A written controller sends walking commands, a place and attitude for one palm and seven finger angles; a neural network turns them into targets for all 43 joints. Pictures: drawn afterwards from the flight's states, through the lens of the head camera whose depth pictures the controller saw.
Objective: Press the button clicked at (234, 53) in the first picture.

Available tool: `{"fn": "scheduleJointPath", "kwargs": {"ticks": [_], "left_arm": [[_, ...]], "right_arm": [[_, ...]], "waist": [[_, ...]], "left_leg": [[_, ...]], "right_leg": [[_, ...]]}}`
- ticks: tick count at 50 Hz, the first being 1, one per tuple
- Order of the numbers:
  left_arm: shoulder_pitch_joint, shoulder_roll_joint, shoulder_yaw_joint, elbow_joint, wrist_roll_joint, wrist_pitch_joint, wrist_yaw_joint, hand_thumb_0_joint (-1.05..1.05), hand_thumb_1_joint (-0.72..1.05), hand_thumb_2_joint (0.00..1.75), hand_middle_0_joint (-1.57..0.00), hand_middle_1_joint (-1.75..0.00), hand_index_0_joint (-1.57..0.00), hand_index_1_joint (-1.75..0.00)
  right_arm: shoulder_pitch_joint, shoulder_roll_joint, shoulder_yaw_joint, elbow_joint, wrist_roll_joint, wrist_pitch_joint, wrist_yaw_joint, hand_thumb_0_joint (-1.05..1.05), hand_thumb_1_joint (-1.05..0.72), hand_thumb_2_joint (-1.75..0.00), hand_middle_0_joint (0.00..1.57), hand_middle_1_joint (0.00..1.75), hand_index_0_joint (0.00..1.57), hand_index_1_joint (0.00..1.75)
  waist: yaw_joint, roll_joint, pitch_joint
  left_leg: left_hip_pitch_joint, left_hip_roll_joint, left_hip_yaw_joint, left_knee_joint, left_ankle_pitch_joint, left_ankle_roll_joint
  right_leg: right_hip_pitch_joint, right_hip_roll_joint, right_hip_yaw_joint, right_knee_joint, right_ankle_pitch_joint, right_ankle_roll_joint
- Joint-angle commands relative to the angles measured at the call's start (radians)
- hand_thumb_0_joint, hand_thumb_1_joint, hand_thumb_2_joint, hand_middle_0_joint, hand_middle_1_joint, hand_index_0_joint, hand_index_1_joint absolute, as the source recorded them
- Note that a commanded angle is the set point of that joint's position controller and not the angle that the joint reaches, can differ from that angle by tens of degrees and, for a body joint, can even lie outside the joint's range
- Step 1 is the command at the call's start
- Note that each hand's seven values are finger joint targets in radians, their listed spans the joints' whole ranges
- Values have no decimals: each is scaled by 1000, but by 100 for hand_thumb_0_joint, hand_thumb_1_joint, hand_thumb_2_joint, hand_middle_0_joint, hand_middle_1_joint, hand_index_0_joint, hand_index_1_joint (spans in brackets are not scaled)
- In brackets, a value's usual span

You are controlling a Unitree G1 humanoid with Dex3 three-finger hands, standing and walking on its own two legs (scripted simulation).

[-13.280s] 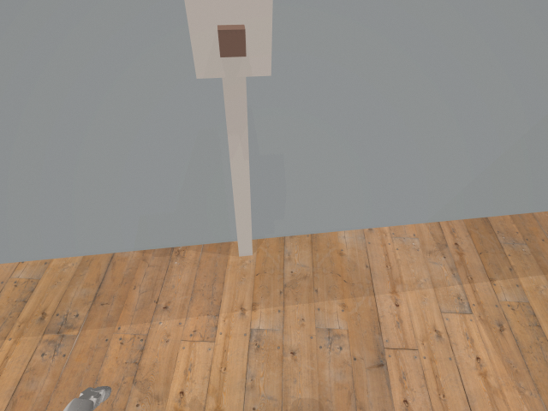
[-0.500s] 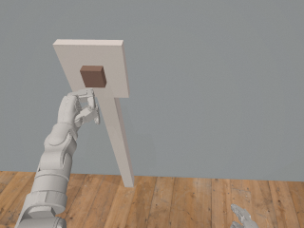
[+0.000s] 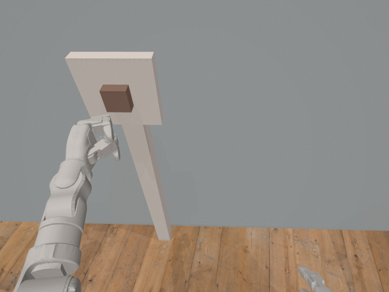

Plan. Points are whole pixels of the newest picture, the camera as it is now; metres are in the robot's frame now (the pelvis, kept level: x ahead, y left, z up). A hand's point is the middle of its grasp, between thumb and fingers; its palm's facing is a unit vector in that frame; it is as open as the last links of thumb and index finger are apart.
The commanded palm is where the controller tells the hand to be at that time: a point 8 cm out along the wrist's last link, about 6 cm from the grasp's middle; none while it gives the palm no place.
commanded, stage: aim a knuckle at the button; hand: left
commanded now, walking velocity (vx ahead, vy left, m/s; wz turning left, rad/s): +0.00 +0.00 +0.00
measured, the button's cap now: (117, 97) +0.49 +0.20 +0.16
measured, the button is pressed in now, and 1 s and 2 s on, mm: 0 0 0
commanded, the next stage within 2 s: none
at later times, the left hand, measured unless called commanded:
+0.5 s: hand (116, 136) +0.39 +0.18 +0.14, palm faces +0.03 -1.00 -0.01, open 3.1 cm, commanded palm +0.36 +0.23 +0.13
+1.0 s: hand (122, 143) +0.38 +0.17 +0.12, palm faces +0.03 -1.00 +0.00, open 3.1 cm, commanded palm +0.36 +0.22 +0.13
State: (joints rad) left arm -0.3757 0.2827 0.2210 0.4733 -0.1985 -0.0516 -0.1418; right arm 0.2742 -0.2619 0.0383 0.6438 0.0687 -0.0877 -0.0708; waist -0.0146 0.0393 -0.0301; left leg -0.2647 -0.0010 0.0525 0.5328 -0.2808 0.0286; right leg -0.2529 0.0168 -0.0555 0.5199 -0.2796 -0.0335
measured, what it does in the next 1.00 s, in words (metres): stands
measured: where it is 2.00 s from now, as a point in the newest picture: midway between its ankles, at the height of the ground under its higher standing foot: outside the picture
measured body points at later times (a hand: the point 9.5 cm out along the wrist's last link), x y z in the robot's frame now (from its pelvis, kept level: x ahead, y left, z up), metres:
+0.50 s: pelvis +0.00 +0.00 +0.00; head +0.00 -0.01 +0.45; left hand +0.38 +0.24 +0.14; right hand +0.12 -0.25 -0.11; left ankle +0.00 +0.10 -0.73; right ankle +0.00 -0.10 -0.73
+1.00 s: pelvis +0.00 +0.01 +0.00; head +0.00 +0.00 +0.45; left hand +0.37 +0.22 +0.13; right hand +0.15 -0.23 -0.10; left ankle +0.00 +0.10 -0.73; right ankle +0.00 -0.10 -0.73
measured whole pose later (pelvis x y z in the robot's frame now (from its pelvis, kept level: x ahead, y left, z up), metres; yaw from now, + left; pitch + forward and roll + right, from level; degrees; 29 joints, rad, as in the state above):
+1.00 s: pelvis +0.00 +0.01 +0.00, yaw +0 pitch +1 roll +0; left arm -0.41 0.25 0.18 0.49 -0.19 -0.01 -0.13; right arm 0.25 -0.25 0.05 0.62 0.06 -0.07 -0.07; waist -0.01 0.03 -0.04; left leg -0.29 -0.01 0.05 0.55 -0.29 0.04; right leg -0.27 0.01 -0.06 0.54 -0.29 -0.03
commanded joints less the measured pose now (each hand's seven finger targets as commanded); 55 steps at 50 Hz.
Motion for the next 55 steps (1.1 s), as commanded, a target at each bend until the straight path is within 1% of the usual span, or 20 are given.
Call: {"fn": "scheduleJointPath", "kwargs": {"ticks": [1, 7, 11, 15, 17, 19, 21, 24, 25, 30, 31, 34, 36, 39, 42, 46, 47, 49, 53, 55], "left_arm": [[-498, 123, -14, -234, -31, -78, -25, 0, 90, 90, -130, -150, -130, -150], [-484, 154, 14, -86, -12, -46, -1, 0, 90, 90, -130, -150, -130, -150], [-505, 260, 104, -95, 1, -71, 23, 0, 90, 90, -130, -150, -130, -150], [-547, 245, 88, -183, 1, -127, 14, 0, 90, 90, -130, -150, -130, -150], [-510, 239, 88, -187, -4, -135, 0, 0, 90, 90, -130, -150, -130, -150], [-478, 187, 42, -162, -11, -119, -21, 0, 90, 90, -130, -150, -130, -150], [-433, 143, 17, -112, -25, -86, -40, 0, 90, 90, -130, -150, -130, -150], [-371, 176, 58, -75, -39, -33, -50, 0, 90, 90, -130, -150, -130, -150], [-370, 155, 36, -99, -39, -26, -53, 0, 90, 90, -130, -150, -130, -150], [-468, 174, 37, -313, -20, -86, -5, 0, 90, 90, -130, -150, -130, -150], [-480, 207, 60, -333, -17, -101, 8, 0, 90, 90, -130, -150, -130, -150], [-469, 186, 51, -321, -11, -113, 23, 0, 90, 90, -130, -150, -130, -150], [-415, 208, 73, -262, -6, -90, 23, 0, 90, 90, -130, -150, -130, -150], [-391, 140, 19, -185, -8, -30, 6, 0, 90, 90, -130, -150, -130, -150], [-384, 99, -14, -155, -13, 9, -7, 0, 90, 90, -130, -150, -130, -150], [-453, 146, 20, -218, -18, -17, 4, 0, 90, 90, -130, -150, -130, -150], [-465, 133, 11, -246, -15, -31, 8, 0, 90, 90, -130, -150, -130, -150], [-508, 187, 52, -284, -7, -65, 27, 0, 90, 90, -130, -150, -130, -150], [-506, 211, 65, -241, 6, -84, 36, 0, 90, 90, -130, -150, -130, -150], [-503, 187, 39, -190, 5, -68, 22, 0, 90, 90, -130, -150, -130, -150]], "right_arm": [[-82, -114, -40, -131, 0, -62, -17, 0, -90, -90, 20, 30, 20, 30], [-82, -121, -33, -122, -1, -51, -13, 0, -90, -90, 20, 30, 20, 30], [-79, -121, -30, -134, -10, -41, -10, 0, -90, -90, 20, 30, 20, 30], [-80, -109, -30, -152, -10, -46, -7, 0, -90, -90, 20, 30, 20, 30], [-76, -111, -36, -155, -10, -51, -6, 0, -90, -90, 20, 30, 20, 30], [-68, -112, -36, -148, -4, -50, -6, 0, -90, -90, 20, 30, 20, 30], [-59, -118, -41, -144, 1, -51, -5, 0, -90, -90, 20, 30, 20, 30], [-51, -131, -46, -143, 3, -41, -8, 0, -90, -90, 20, 30, 20, 30], [-56, -130, -46, -150, 5, -39, -7, 0, -90, -90, 20, 30, 20, 30], [-67, -115, -47, -159, -9, -54, -2, 0, -90, -90, 20, 30, 20, 30], [-65, -117, -46, -151, -12, -55, -3, 0, -90, -90, 20, 30, 20, 30], [-74, -111, -42, -144, -14, -63, -4, 0, -90, -90, 20, 30, 20, 30], [-73, -118, -41, -136, -12, -57, -6, 0, -90, -90, 20, 30, 20, 30], [-82, -115, -39, -139, -1, -46, -7, 0, -90, -90, 20, 30, 20, 30], [-81, -118, -40, -150, 2, -36, -5, 0, -90, -90, 20, 30, 20, 30], [-81, -121, -39, -156, -5, -32, -7, 0, -90, -90, 20, 30, 20, 30], [-91, -115, -39, -165, -6, -35, -6, 0, -90, -90, 20, 30, 20, 30], [-90, -111, -36, -158, -12, -39, -7, 0, -90, -90, 20, 30, 20, 30], [-89, -109, -31, -144, -13, -39, -9, 0, -90, -90, 20, 30, 20, 30], [-87, -111, -30, -138, -8, -35, -12, 0, -90, -90, 20, 30, 20, 30]], "waist": [[-34, -46, -233], [-18, -74, -186], [7, -65, -241], [5, -3, -311], [6, -9, -330], [-6, 5, -289], [-13, -36, -243], [0, -92, -205], [-4, -86, -214], [-1, 12, -303], [-2, -17, -302], [-2, -14, -289], [4, -36, -264], [-2, -10, -212], [-6, -45, -209], [-7, -90, -249], [-7, -64, -263], [0, -20, -292], [-2, 4, -271], [-13, -6, -242]], "left_leg": [[140, 6, -63, -52, 173, 14], [71, -1, -67, -56, 114, 12], [49, -3, -62, -48, 142, 13], [98, -1, -54, -40, 222, 11], [112, 4, -51, -35, 245, 13], [118, 4, -52, -38, 251, 10], [99, 5, -53, -36, 237, 11], [59, 2, -53, -44, 211, 12], [64, 1, -50, -44, 209, 13], [152, 7, -64, -33, 282, 9], [150, 12, -70, -34, 283, 9], [152, 12, -69, -41, 279, 7], [129, 12, -68, -46, 272, 7], [114, 8, -62, -53, 238, 2], [105, 7, -64, -48, 228, 5], [108, 8, -70, -40, 233, 8], [123, 8, -67, -39, 237, 9], [142, 8, -70, -37, 252, 6], [128, 7, -69, -40, 232, 7], [114, 7, -68, -46, 215, 5]], "right_leg": [[-2, -8, 40, -74, 217, 7], [-25, -18, 41, -74, 152, 9], [38, -23, 55, -60, 187, 7], [74, -19, 56, -37, 286, 4], [82, -15, 56, -34, 318, 4], [53, -12, 47, -41, 320, 2], [28, -10, 40, -50, 311, 4], [23, -13, 37, -58, 296, 8], [20, -14, 37, -58, 290, 10], [28, -11, 37, -36, 308, 2], [32, -7, 35, -35, 300, 2], [37, -8, 33, -34, 300, 2], [43, -8, 32, -39, 296, 2], [9, -12, 28, -51, 273, 2], [0, -12, 25, -54, 267, 2], [17, -10, 27, -47, 265, 3], [14, -12, 31, -44, 270, 4], [25, -12, 36, -38, 274, 1], [26, -12, 43, -42, 261, 1], [16, -11, 36, -48, 250, 1]]}}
